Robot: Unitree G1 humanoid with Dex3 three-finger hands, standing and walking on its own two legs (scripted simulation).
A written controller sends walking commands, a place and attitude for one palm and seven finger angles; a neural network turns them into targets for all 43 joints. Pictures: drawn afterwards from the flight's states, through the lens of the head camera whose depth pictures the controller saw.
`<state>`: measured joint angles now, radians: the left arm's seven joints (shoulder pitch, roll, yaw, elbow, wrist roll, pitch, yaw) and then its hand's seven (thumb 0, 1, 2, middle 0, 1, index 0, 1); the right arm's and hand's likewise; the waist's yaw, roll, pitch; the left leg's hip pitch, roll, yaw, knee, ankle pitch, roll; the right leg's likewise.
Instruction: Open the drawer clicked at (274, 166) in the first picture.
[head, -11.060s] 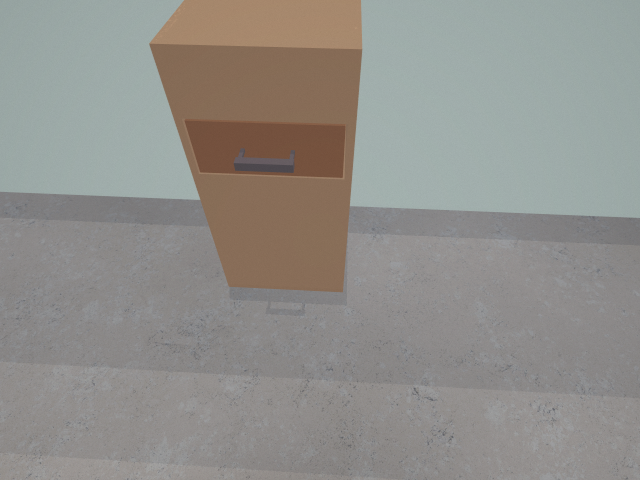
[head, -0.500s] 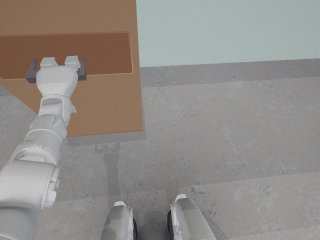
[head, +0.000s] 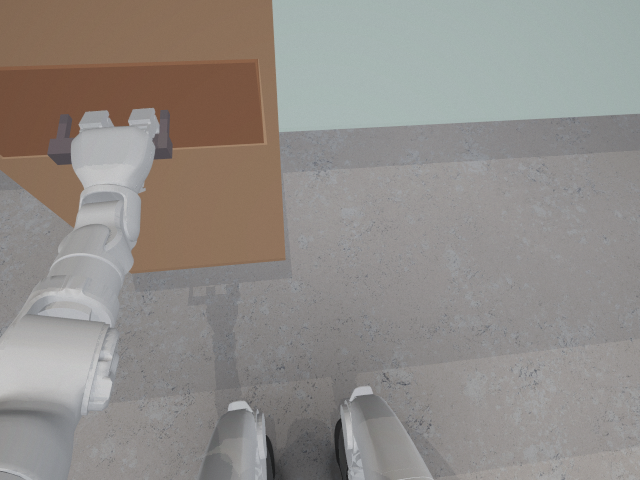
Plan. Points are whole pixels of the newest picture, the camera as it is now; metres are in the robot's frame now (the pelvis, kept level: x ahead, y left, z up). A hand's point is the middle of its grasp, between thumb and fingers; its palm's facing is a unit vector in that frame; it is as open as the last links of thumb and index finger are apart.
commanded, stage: pull the drawer open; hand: left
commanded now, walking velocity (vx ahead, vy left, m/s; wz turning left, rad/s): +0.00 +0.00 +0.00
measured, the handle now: (114, 134) +0.57 +0.23 -0.01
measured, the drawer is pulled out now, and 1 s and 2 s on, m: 0.00 0.07 0.19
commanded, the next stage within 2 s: none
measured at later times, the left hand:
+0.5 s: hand (132, 193) +0.49 +0.21 -0.03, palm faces -0.05 -0.04 -1.00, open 6.0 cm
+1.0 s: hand (129, 232) +0.43 +0.21 -0.03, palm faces -0.05 -0.05 -1.00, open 6.0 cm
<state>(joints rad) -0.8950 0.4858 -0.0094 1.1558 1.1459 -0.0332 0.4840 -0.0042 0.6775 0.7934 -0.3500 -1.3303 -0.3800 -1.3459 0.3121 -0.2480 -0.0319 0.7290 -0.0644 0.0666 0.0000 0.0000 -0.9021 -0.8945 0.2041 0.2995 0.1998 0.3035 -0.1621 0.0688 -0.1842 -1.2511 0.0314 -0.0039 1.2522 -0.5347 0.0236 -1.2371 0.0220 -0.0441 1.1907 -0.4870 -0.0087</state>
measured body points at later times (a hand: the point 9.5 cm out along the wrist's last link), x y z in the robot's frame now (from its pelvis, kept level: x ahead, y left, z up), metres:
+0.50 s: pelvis +0.02 +0.01 +0.02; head +0.18 +0.00 +0.44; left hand +0.49 +0.21 +0.03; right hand +0.04 -0.26 -0.12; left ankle +0.01 +0.10 -0.62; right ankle +0.03 -0.12 -0.62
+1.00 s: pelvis +0.05 +0.01 +0.04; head +0.18 +0.00 +0.47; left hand +0.43 +0.21 +0.03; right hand +0.14 -0.26 -0.09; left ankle +0.01 +0.11 -0.62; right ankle +0.03 -0.12 -0.62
